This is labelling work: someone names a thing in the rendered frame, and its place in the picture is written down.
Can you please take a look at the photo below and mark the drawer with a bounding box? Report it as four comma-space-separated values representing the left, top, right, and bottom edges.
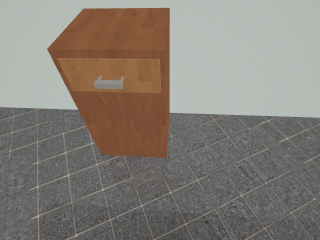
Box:
58, 58, 161, 93

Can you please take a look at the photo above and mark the cabinet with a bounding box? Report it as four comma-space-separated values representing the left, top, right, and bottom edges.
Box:
47, 8, 170, 158

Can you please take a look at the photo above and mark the handle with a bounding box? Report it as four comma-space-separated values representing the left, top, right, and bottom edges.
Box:
94, 76, 124, 89

